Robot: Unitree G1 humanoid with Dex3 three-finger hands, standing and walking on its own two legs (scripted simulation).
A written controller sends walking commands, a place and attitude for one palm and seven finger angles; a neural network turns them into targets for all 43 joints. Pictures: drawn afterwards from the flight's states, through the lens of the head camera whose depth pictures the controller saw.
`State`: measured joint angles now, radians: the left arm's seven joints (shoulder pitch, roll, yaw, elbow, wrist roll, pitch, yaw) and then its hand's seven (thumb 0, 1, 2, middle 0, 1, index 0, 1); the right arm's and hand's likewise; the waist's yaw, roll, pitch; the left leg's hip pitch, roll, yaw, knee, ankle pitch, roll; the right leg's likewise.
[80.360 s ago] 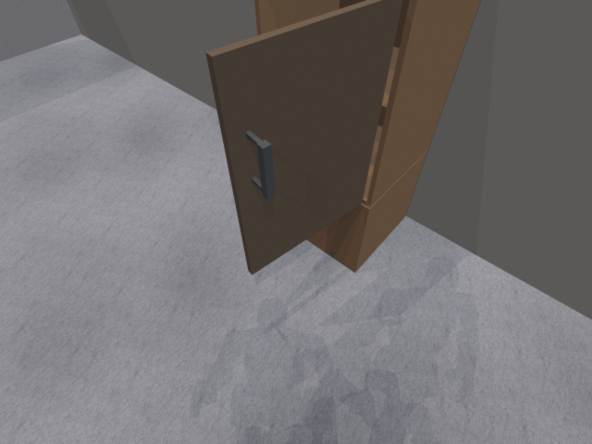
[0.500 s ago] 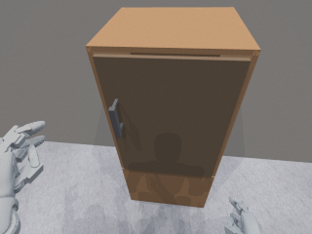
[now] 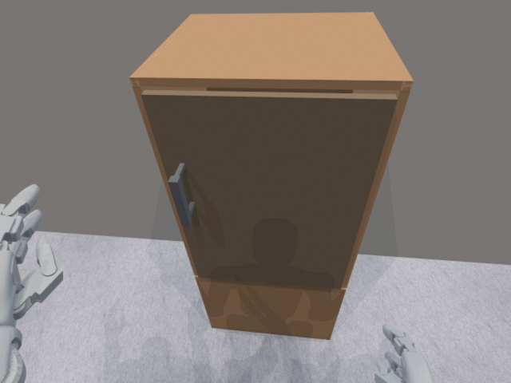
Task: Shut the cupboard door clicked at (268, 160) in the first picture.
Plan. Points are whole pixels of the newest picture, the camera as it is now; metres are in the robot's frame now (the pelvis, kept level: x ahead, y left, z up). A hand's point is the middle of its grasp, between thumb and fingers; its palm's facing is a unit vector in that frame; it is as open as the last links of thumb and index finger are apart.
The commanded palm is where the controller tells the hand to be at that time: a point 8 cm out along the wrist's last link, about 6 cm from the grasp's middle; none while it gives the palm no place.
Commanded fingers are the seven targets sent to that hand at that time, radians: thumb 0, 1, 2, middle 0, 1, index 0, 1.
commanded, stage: step back with the hand held close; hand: left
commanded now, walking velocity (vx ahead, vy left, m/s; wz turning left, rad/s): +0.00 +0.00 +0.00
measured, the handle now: (183, 195) +0.46 +0.22 +0.03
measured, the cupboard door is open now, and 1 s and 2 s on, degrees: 0 0 0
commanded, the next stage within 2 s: stop stepping back and stand still in 1.34 s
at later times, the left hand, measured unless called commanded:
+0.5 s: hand (33, 286) +0.17 +0.29 +0.16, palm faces +0.38 -0.79 -0.48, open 7.4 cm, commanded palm +0.11 +0.32 +0.17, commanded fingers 0.00 0.90 0.90 -0.20 -0.30 -0.20 -0.30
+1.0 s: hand out of the picture +0.08 +0.30 +0.16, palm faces +0.47 -0.79 -0.39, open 7.4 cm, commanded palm +0.02 +0.34 +0.17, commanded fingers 0.00 0.90 0.90 -0.20 -0.30 -0.20 -0.30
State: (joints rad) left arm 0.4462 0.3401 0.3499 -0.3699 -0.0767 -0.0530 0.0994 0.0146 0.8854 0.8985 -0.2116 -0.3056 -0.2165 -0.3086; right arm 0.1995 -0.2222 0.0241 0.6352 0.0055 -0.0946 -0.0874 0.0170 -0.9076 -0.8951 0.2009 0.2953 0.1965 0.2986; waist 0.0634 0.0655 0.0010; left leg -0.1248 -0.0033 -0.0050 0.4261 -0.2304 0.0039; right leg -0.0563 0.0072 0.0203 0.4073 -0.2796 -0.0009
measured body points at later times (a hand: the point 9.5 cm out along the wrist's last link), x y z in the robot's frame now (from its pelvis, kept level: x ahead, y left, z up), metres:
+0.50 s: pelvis -0.04 +0.03 +0.00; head -0.03 +0.02 +0.45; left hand +0.15 +0.33 +0.18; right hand +0.14 -0.23 -0.08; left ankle +0.00 +0.12 -0.74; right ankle -0.03 -0.12 -0.74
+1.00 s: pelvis -0.12 +0.04 -0.02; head -0.12 +0.06 +0.43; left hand +0.05 +0.34 +0.18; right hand +0.04 -0.21 -0.10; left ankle +0.00 +0.12 -0.74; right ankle -0.04 -0.12 -0.74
